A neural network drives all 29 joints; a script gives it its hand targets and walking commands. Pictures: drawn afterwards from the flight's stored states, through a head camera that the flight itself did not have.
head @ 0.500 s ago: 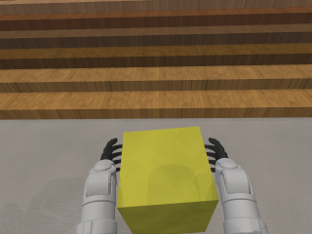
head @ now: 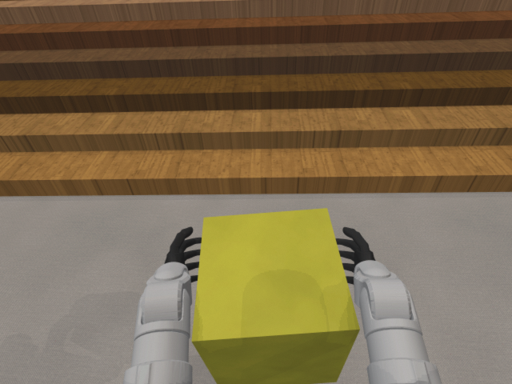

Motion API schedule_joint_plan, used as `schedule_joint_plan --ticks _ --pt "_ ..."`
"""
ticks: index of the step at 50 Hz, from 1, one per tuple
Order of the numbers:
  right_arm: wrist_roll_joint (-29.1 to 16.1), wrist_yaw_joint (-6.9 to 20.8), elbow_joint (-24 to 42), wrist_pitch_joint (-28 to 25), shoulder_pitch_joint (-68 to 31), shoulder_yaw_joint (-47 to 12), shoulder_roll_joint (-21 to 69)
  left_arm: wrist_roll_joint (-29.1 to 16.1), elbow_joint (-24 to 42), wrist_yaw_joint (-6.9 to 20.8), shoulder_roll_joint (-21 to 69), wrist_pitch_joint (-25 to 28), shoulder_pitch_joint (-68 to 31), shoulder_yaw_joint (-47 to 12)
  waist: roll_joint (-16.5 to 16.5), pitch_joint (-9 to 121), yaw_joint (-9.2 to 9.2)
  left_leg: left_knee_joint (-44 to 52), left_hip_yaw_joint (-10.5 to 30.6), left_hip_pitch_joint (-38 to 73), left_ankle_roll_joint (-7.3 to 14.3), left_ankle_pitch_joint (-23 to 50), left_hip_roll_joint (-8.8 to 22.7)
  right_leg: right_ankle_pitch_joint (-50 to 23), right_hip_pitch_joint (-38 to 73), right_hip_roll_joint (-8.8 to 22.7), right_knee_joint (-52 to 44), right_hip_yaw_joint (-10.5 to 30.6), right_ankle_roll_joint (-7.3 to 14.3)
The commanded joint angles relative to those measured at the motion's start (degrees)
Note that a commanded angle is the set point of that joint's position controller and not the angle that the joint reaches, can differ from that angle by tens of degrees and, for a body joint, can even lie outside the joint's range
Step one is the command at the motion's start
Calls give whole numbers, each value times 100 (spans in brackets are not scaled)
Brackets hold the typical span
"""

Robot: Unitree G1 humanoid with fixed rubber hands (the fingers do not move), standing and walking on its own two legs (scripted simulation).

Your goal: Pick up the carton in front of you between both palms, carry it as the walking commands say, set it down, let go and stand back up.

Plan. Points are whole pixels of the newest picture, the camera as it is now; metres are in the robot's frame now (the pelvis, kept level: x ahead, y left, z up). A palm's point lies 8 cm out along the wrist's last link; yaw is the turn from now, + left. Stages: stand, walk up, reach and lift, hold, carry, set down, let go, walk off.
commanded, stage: carry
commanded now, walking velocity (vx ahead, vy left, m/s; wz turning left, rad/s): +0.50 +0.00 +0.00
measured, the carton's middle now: (272, 302) +0.28 +0.00 -0.03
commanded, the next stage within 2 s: none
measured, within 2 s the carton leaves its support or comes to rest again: neither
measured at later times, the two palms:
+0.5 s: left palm (184, 205) +0.41 +0.15 +0.09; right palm (349, 204) +0.40 -0.15 +0.08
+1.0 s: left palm (179, 137) +0.70 +0.22 +0.05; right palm (295, 133) +0.70 -0.08 +0.06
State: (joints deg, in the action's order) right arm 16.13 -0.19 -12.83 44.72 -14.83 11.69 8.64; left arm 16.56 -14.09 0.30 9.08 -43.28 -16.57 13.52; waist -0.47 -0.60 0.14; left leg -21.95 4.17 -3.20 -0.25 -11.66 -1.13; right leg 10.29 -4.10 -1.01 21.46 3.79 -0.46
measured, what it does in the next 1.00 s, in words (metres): walks ahead: right foot, then left foot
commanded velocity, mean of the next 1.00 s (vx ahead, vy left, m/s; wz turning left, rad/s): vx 0.50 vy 0.00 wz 0.00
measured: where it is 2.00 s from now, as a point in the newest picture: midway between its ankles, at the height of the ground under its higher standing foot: (252, 238)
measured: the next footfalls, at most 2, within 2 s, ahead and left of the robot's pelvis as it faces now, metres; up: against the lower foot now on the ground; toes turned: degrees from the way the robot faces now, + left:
right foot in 0.48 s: +0.22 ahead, -0.09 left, +0.00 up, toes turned -8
left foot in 0.88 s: +0.52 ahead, +0.14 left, +0.00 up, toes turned +15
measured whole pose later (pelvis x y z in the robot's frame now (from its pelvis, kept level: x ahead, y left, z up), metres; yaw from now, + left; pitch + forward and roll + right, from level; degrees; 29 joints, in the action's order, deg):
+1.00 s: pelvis +0.43 +0.06 -0.01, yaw +0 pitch +5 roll +0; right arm 6.3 -5.3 16.4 68.6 -9.4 5.6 7.7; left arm 6.3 17.8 -5.0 7.7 -68.7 -10.1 7.9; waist 1.4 2.7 -0.4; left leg -27.7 -15.5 -22.5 4.5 -10.1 2.9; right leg 21.8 -21.6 5.4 65.0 -3.4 0.5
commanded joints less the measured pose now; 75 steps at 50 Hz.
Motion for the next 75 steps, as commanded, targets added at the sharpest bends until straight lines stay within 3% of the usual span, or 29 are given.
schedule_joint_plan --ticks 1,3,6,9,12,13,17,21,23,24,25,26,27,30,34,40,43,44,45,46,49,53,64,67,68,69,70,73,75 --pt "-1694 1381 395 -273 -3262 -3133 5250 -1601 -4 1383 5312 92 -2649 -3127 282 1109 7 172 151 -901 89 -1537 538 1778 -557 667 -327 295 119" --pt "-1870 1363 723 -253 -3401 -3382 5289 -1724 359 1331 5347 65 -2732 -3351 334 974 30 -31 51 -1593 76 -2860 359 3371 -799 742 -494 506 208" --pt "-2190 1287 1205 -47 -3355 -3837 5266 -1949 890 1176 5322 -142 -2536 -3783 840 1606 85 -1151 -703 -1604 -76 -1020 13 2544 -453 1310 -803 1167 593" --pt "-2571 1220 1677 378 -3325 -4276 5147 -2241 1577 1008 5072 -602 -2437 -4197 636 1799 40 -109 -768 -670 84 -1265 47 2820 -1261 1078 -543 553 504" --pt "-2667 1079 1963 902 -2993 -4277 4740 -2640 2050 943 4865 -1151 -2754 -4579 -1349 1245 -140 1470 2328 532 900 -2672 2000 1786 -3531 113 2063 -973 -32" --pt "-2697 1013 2110 1072 -2906 -4322 4641 -2805 2167 946 4902 -1319 -2755 -4709 -1057 1126 -155 1459 2505 593 1143 -1992 2191 1702 -3827 367 2150 -710 40" --pt "-3027 860 3055 1593 -2773 -4567 4662 -3315 2592 925 5080 -1779 -2420 -4998 -829 1765 -162 1013 947 993 869 150 1619 1106 -3233 207 1527 -1053 2" --pt "-3186 921 3427 2037 -2156 -4642 4774 -3254 3105 843 5005 -2194 -1772 -4925 -936 1858 -158 640 200 585 740 758 1381 527 -2257 24 480 -1487 -26" --pt "-3220 971 3515 2196 -1825 -4647 4822 -3139 3316 827 4942 -2343 -1459 -4860 -565 2023 -83 -231 -419 -694 506 734 1103 -209 -211 6 -234 -1607 25" --pt "-3232 989 3557 2268 -1759 -4623 4782 -3102 3307 823 4980 -2415 -1270 -4812 -203 2308 1 -1029 -703 -1662 315 418 957 57 1088 527 -199 -1084 149" --pt "-3320 1011 3719 2372 -1853 -4652 4732 -3031 3319 817 4928 -2469 -1100 -4715 1022 2469 112 -2632 -1146 -3098 29 -863 550 1341 2036 1933 -743 1019 651" --pt "-3480 1035 4013 2473 -2416 -4771 4631 -3003 3270 807 4881 -2473 -1356 -4640 1686 2169 146 -3554 -1052 -4367 34 -1823 191 1362 2262 2783 -950 2465 1345" --pt "-3576 1063 4046 2534 -2664 -4806 4612 -3084 3449 777 4956 -2522 -1553 -4656 1103 1920 114 -4169 -583 -4548 179 -1800 600 1163 1774 2885 -954 2495 1508" --pt "-3701 1058 3931 2592 -2791 -4734 4742 -3309 3769 724 4995 -2650 -2100 -4729 253 1743 79 -3734 -548 -4093 131 -834 971 1068 888 2302 -1305 1090 1020" --pt "-3439 924 3640 2642 -2397 -4599 4757 -3454 3574 811 4927 -2775 -1975 -4772 642 1602 74 -2327 -1068 -3559 -70 -108 715 -245 705 1734 -1321 -221 822" --pt "-3251 866 3526 2641 -2249 -4526 4854 -3427 3376 933 4926 -2792 -1834 -4745 1039 1249 109 -784 -1697 -2615 75 779 403 -1511 594 1497 -955 -1025 581" --pt "-3236 900 3507 2602 -2120 -4501 4923 -3374 3443 948 4972 -2763 -1806 -4773 705 1711 -25 -373 -2205 -622 209 464 -5 -2491 40 1198 682 -1679 314" --pt "-3208 918 3453 2580 -2004 -4467 4914 -3355 3449 956 4932 -2756 -1766 -4776 356 2115 -137 -358 -1615 627 264 148 420 -1755 -732 1050 1756 -1663 156" --pt "-3110 943 3334 2531 -1890 -4417 4854 -3380 3550 959 4951 -2776 -1840 -4837 -973 2650 -187 389 1218 1751 950 -1199 2175 -350 -2169 533 3610 -1550 -138" --pt "-3132 957 3249 2469 -1884 -4480 4982 -3367 3594 973 4941 -2758 -1914 -4895 -1658 2633 -163 1057 2640 2150 1374 -760 2758 1545 -3387 80 4707 -1045 -115" --pt "-3304 982 3613 2281 -2255 -4667 5431 -3441 3581 1010 5372 -2533 -2063 -5043 -233 2379 -120 745 979 1262 987 972 2322 964 -3550 901 4951 -384 214" --pt "-3464 1067 3808 2129 -2159 -4832 5500 -3275 3489 916 5582 -2291 -1588 -5081 -593 2272 -101 1000 -241 850 732 1254 1886 410 -3177 775 3704 -793 118" --pt "-3358 1056 4088 2331 -1671 -4685 4696 -3223 3956 811 4940 -2493 -1289 -4984 -820 1183 -137 980 -1331 896 581 2299 1542 -994 -2613 446 742 -1634 178" --pt "-3385 986 4374 2493 -2061 -4672 4437 -3320 4109 835 4660 -2649 -1517 -4850 -569 1690 46 -836 -1862 424 278 3139 1174 -369 -602 -45 372 -2094 240" --pt "-3386 958 4449 2563 -2208 -4633 4272 -3348 4142 834 4554 -2709 -1555 -4781 -164 2051 181 -2020 -1828 -460 138 2041 1037 71 576 509 365 -1395 237" --pt "-3442 916 4609 2671 -2368 -4696 4279 -3285 4069 842 4338 -2730 -1672 -4651 1319 2578 199 -3945 -1572 -2302 -158 573 384 1304 1991 2235 -217 1516 1126" --pt "-3443 902 4656 2713 -2485 -4644 4118 -3367 4057 839 4459 -2756 -1637 -4691 1861 2499 195 -4894 -984 -3316 -123 -1518 -15 652 2109 2606 -1015 2749 1407" --pt "-3483 836 4681 2718 -2919 -4627 4409 -3577 4485 804 4667 -2832 -2335 -4749 326 2292 79 -5051 -381 -3478 225 -810 793 -1152 1269 2168 -660 884 991" --pt "-3443 768 4645 2756 -3147 -4627 4407 -3619 4539 780 4604 -2881 -2682 -4749 475 2372 63 -4433 -515 -3144 224 -353 851 -1251 908 1938 -734 129 751"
